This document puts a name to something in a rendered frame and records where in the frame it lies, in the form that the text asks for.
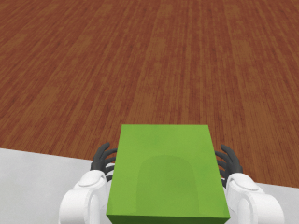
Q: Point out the carton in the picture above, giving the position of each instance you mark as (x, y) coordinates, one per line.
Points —
(166, 174)

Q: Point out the right robot forearm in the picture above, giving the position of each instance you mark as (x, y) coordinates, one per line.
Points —
(250, 203)

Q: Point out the left robot hand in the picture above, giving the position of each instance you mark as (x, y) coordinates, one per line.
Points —
(100, 162)

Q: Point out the right robot hand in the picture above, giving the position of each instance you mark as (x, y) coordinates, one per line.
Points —
(231, 166)

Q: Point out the left robot forearm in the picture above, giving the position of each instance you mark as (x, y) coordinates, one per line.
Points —
(82, 204)

